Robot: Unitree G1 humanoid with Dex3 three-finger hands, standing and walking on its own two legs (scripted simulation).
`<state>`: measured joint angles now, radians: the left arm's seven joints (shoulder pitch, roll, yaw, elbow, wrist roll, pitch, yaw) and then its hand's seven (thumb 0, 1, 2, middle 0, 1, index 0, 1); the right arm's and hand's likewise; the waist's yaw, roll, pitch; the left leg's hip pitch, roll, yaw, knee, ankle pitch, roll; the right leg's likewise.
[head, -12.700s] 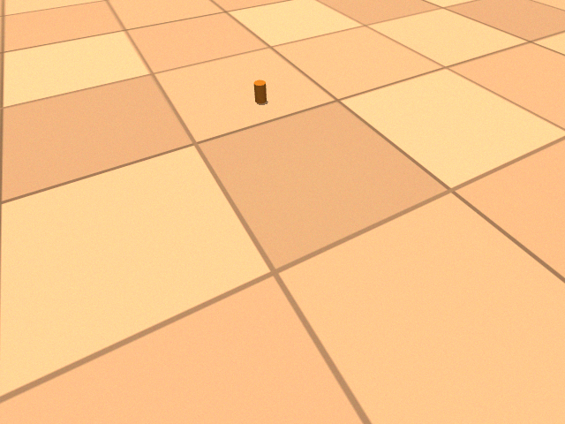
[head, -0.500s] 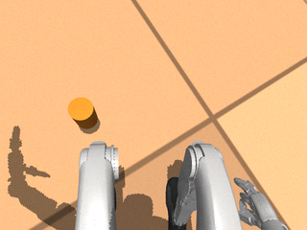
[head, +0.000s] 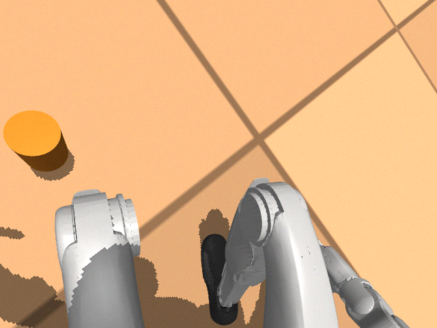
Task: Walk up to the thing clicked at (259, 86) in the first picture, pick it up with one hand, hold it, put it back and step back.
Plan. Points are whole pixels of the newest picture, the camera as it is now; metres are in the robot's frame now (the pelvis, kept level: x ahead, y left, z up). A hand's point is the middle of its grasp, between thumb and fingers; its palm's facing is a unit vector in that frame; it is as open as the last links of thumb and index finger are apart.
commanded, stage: close in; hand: left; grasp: from the side
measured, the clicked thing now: (40, 144) +0.43 +0.28 -0.23
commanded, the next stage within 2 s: rest palm in 0.60 s
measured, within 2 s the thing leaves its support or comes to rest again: leaves its support in 1.92 s
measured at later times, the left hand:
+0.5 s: hand (19, 165) +0.38 +0.29 -0.18, palm faces +0.25 -0.97 +0.01, open 17.6 cm
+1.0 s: hand (39, 158) +0.40 +0.27 -0.20, palm faces +0.30 -0.95 -0.01, open 14.9 cm
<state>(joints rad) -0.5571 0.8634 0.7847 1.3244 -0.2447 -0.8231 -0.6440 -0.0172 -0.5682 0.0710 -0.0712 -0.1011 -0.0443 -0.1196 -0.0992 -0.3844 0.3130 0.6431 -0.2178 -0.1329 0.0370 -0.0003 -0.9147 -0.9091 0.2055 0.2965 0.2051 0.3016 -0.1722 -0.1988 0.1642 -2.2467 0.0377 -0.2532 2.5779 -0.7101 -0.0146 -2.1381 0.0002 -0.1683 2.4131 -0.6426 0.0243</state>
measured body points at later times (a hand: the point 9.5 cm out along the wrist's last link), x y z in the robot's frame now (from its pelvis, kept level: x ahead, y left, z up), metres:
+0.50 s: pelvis -0.02 +0.01 -0.02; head +0.20 +0.18 +0.33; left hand +0.36 +0.34 -0.18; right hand +0.16 -0.25 -0.05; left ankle +0.08 +0.13 -0.26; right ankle +0.12 -0.12 -0.26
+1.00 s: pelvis -0.02 +0.01 -0.02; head +0.21 +0.19 +0.32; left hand +0.38 +0.32 -0.20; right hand +0.15 -0.24 -0.05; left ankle +0.08 +0.13 -0.26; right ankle +0.12 -0.12 -0.26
